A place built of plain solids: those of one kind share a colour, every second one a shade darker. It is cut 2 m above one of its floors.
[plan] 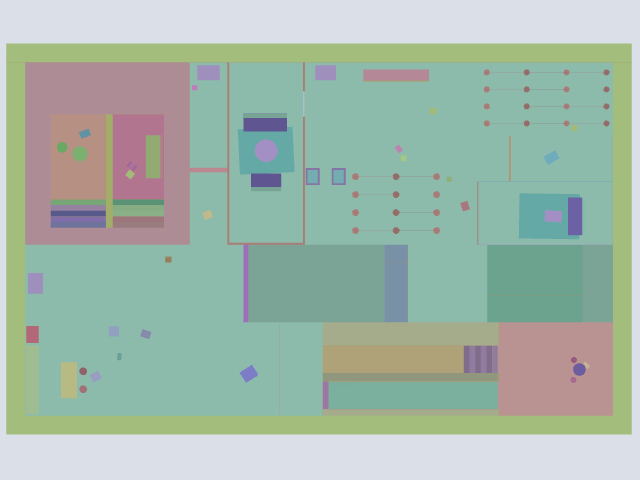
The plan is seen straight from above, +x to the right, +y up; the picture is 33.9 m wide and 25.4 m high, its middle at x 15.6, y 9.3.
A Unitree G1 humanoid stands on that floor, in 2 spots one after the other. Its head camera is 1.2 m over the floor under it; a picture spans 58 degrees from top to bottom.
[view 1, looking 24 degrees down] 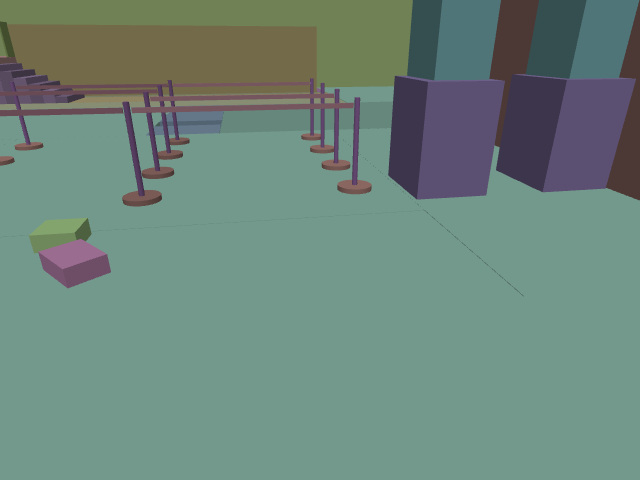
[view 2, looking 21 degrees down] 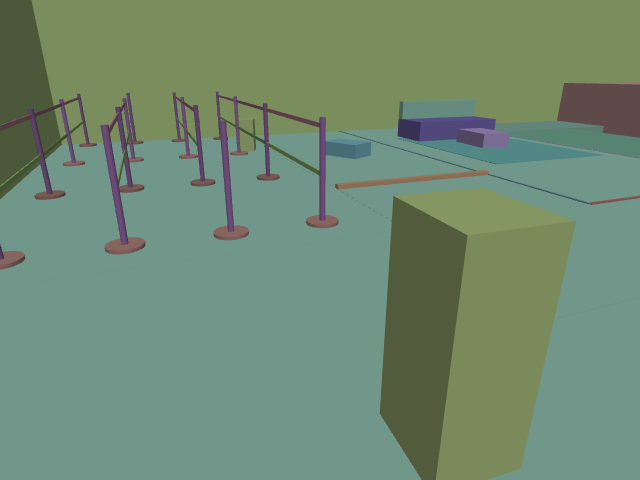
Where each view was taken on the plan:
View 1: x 18.61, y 16.95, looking -100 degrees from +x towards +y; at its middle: floor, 3.39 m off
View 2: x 20.64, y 16.95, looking -21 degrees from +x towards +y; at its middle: floor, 3.85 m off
